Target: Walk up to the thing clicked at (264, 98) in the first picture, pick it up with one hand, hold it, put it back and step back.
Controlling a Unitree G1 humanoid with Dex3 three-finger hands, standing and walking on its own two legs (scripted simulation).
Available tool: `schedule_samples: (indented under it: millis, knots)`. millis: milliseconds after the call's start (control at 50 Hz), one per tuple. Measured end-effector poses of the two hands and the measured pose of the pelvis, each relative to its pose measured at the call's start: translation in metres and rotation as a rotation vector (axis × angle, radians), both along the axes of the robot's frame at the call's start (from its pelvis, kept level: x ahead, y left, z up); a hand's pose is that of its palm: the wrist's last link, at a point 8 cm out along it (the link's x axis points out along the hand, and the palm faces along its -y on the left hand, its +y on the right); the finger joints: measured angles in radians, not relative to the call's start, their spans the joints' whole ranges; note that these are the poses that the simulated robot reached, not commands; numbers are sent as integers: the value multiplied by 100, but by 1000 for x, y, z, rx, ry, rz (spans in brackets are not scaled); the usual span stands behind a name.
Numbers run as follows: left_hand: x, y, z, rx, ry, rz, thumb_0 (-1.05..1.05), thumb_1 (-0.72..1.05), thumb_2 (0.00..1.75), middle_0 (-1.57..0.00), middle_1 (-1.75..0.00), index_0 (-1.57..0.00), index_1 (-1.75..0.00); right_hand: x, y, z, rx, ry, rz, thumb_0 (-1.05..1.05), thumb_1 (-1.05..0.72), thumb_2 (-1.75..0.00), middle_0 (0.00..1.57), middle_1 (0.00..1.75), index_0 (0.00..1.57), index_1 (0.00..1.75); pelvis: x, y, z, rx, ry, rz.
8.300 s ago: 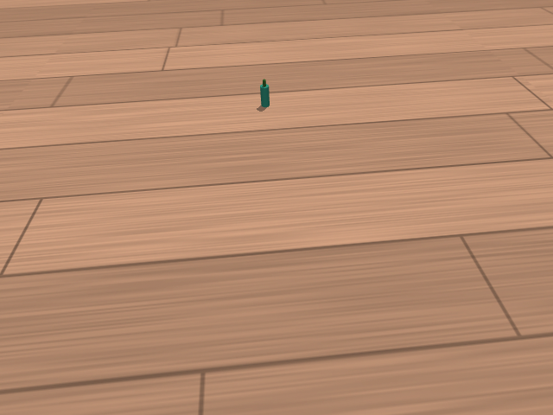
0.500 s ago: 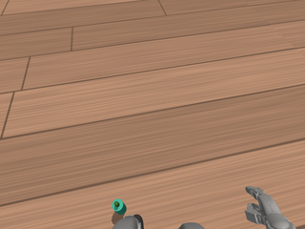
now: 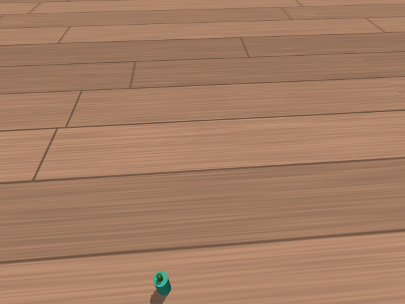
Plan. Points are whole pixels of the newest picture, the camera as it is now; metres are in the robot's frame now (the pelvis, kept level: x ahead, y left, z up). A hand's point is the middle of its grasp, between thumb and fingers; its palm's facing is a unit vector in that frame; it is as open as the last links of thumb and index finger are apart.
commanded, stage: walk up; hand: left
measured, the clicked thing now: (161, 282) +0.35 +0.20 -0.67
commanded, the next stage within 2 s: stand in 0.94 s
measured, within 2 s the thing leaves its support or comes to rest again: neither
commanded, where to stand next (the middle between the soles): +0.02 +0.02 m, yaw -2 degrees
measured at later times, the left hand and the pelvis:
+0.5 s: hand out of the picture +0.07 +0.28 -0.12, palm faces -0.01 -0.85 -0.53, open 7.4 cm; pelvis +0.00 -0.01 -0.01, yaw +1 degrees
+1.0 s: hand out of the picture +0.06 +0.27 -0.16, palm faces -0.05 -0.94 -0.34, open 7.4 cm; pelvis +0.01 +0.01 -0.01, yaw +0 degrees
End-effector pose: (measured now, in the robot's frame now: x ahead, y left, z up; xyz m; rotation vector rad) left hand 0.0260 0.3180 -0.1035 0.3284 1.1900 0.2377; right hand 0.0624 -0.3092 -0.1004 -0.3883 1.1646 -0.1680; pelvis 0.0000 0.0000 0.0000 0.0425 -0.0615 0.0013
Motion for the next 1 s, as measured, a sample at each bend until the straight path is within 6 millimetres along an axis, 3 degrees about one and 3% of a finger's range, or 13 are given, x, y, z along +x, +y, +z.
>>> schedule_samples:
  millis: [60, 180, 300, 400, 540, 620, 680, 780, 900, 1000]
  knots:
    - [1, 0, -5, -16, 38, 5, 1, 90, 90, -20, -30, -20, -30, 11, 0, 12, -16, -90, -2, 1, -90, -90, 21, 30, 20, 30, 5, 2, 2, -14, 2, 7]
    - [28, -9, 2, -24, -19, -25, 1, 91, 90, -20, -30, -20, -30, 22, -12, 22, -28, -97, 9, 0, -90, -90, 21, 30, 20, 30, 16, -8, 7, -31, -2, 9]
    - [46, -21, -1, 62, -22, -36, 0, 91, 90, -20, -30, -20, -30, 45, -32, -11, 9, -76, -19, 0, -90, -90, 21, 30, 20, 30, 21, -25, -11, -49, -10, -6]
    - [44, -21, 13, 121, -24, -47, 0, 90, 90, -21, -30, -20, -30, 51, -24, -30, 50, -26, -13, 0, -90, -90, 20, 30, 20, 30, 8, -21, -11, -38, 3, 5]
    - [37, 14, 24, 195, -44, -36, 0, 90, 90, -21, -30, -21, -30, 19, -5, -47, 72, 63, -8, 0, -91, -90, 20, 30, 20, 30, -6, -2, -17, -45, 29, 33]
    - [36, 43, 10, 182, -90, -12, 0, 90, 90, -21, -30, -20, -30, -9, 9, -48, 38, 110, -4, 0, -91, -90, 21, 30, 20, 30, -12, 14, -27, -35, 15, 54]
    - [30, 51, -3, 147, -73, 21, 0, 90, 90, -20, -30, -20, -30, -28, 20, -38, 18, 113, -22, 0, -90, -90, 21, 30, 20, 30, -12, 23, -25, -17, -2, 30]
    - [23, 43, -14, 59, -18, 32, 1, 91, 90, -20, -30, -20, -30, -34, 26, -13, -14, 103, -31, 0, -90, -90, 21, 30, 20, 30, -8, 23, -11, -54, 21, 46]
    - [22, 17, -29, -2, 67, -22, 1, 91, 90, -20, -30, -20, -30, -9, 5, -2, -55, 26, -18, 0, -90, -90, 21, 30, 20, 30, -3, 15, -13, -49, 45, -1]
    - [31, -6, -23, -30, 40, -48, 1, 91, 90, -20, -30, -20, -30, 11, -9, 1, -69, 6, -57, 0, -90, -90, 21, 30, 20, 30, 6, 8, -6, -57, 28, -2]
